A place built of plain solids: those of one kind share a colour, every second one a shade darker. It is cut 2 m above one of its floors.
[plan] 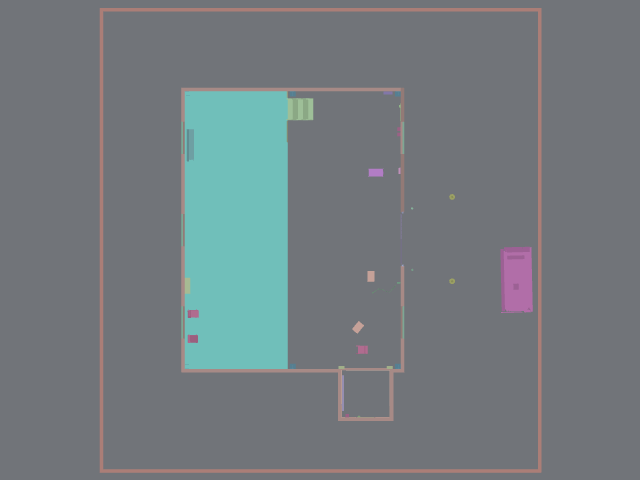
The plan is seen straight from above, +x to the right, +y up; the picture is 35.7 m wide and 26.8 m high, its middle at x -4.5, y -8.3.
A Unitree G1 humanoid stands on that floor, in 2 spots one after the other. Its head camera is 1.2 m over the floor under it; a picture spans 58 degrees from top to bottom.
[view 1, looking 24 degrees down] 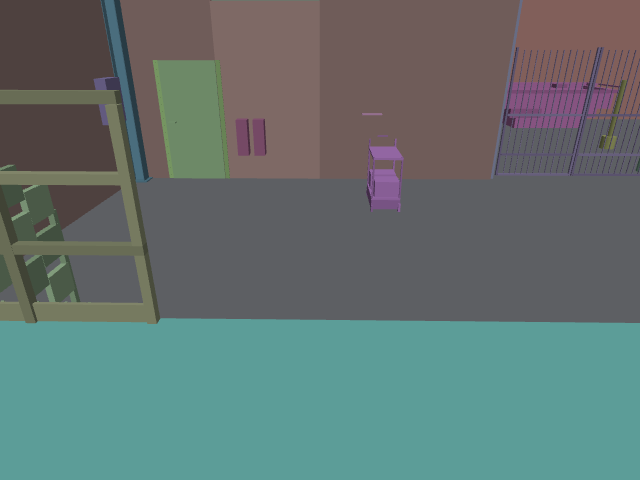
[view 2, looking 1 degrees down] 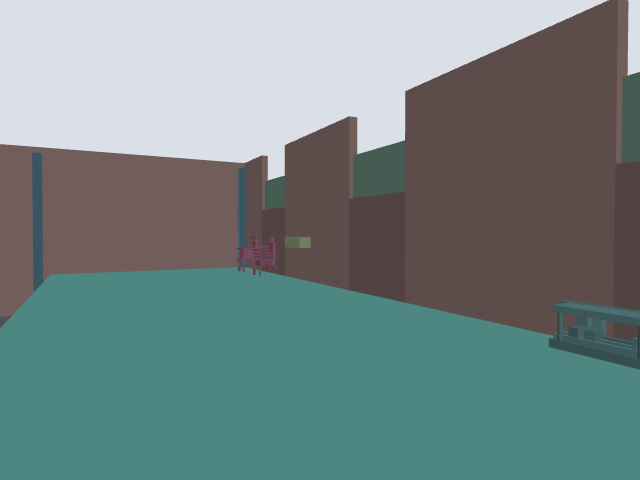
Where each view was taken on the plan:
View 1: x -8.05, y -3.65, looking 1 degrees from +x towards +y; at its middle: ground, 5.65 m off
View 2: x -7.30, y -1.00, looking -118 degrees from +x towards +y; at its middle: wall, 10.12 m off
